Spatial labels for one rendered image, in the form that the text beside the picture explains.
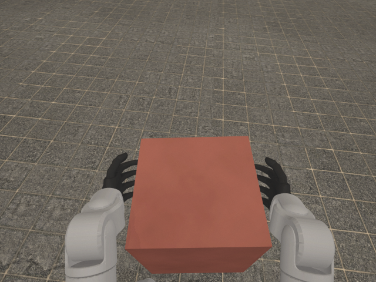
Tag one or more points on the left robot hand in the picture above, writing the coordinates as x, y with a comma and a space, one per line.
115, 177

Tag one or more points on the right robot forearm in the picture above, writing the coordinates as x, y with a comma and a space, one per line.
307, 245

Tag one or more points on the right robot hand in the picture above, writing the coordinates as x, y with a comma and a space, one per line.
277, 181

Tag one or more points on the carton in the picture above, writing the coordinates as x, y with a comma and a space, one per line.
197, 206

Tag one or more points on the left robot forearm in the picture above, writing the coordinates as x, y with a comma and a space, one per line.
90, 240

